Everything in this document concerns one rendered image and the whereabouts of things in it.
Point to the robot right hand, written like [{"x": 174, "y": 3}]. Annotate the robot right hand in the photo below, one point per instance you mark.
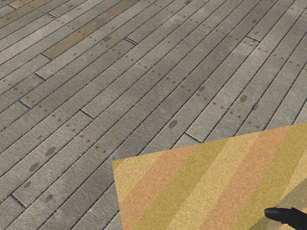
[{"x": 292, "y": 217}]

